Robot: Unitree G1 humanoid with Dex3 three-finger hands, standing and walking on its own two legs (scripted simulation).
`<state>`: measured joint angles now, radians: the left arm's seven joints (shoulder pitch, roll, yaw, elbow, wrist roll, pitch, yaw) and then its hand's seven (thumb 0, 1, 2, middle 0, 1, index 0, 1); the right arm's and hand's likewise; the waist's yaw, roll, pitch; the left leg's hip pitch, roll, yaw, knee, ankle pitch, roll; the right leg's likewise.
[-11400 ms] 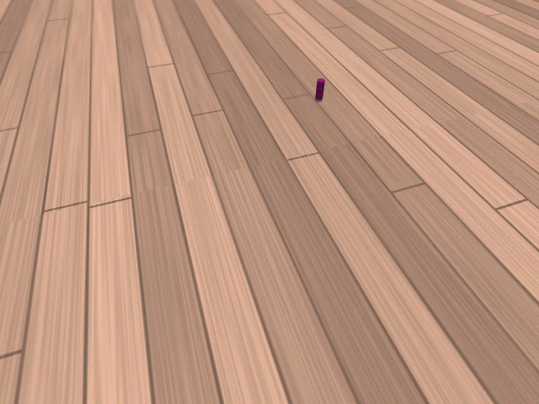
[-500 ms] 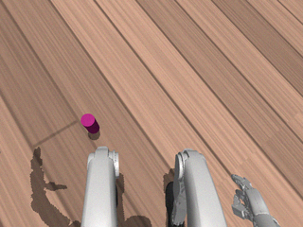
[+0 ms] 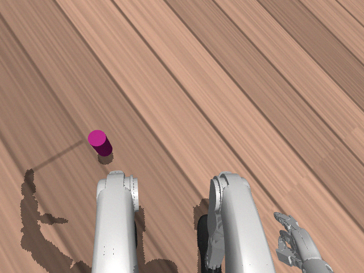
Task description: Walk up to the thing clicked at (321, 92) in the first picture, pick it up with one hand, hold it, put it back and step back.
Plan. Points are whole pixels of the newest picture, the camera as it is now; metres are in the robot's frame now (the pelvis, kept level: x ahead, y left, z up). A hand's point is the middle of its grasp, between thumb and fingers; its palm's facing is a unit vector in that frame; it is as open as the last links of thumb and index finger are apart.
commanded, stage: go down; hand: left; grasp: from the side
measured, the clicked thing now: (101, 144) +0.45 +0.25 -0.33
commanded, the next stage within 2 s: approach in 0.32 s
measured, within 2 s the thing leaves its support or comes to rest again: neither
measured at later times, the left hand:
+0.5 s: hand out of the picture +0.36 +0.43 -0.01, palm faces +0.22 -0.96 -0.16, open 17.2 cm
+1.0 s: hand (52, 148) +0.39 +0.34 -0.21, palm faces +0.07 -1.00 -0.01, open 17.3 cm
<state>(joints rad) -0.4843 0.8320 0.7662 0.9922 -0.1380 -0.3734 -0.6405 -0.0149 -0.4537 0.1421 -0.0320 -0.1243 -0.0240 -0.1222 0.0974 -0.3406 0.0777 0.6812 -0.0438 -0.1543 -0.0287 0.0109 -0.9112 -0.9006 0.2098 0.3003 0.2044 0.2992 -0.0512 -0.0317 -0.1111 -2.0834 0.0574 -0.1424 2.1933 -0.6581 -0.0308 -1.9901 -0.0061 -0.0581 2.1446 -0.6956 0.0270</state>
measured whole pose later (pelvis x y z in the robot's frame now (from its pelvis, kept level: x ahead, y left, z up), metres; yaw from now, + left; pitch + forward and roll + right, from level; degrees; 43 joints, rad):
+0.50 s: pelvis +0.00 +0.00 -0.02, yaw +0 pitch +30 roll -7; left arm -0.52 0.87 0.81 1.03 -0.17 -0.40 -0.68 -0.02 -0.48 0.13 -0.04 -0.11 -0.02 -0.12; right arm 0.08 -0.36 0.09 0.68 -0.05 -0.16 -0.02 0.01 -0.91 -0.90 0.21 0.30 0.20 0.30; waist -0.06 -0.04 -0.09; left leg -2.14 0.05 -0.15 2.27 -0.66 -0.03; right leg -2.05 0.00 -0.06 2.22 -0.70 0.03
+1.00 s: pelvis +0.00 +0.01 -0.10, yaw -6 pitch +20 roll -11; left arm -0.56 0.84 0.75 1.25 -0.21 -0.78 -0.68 -0.02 -0.53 0.07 -0.07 -0.13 -0.05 -0.13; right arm -0.09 -0.36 0.29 0.65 -0.20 -0.12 0.04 0.01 -0.91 -0.90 0.21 0.30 0.20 0.30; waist -0.15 -0.18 0.14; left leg -2.25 0.04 -0.28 2.57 -0.69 -0.04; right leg -2.12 0.05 -0.13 2.44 -0.69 0.05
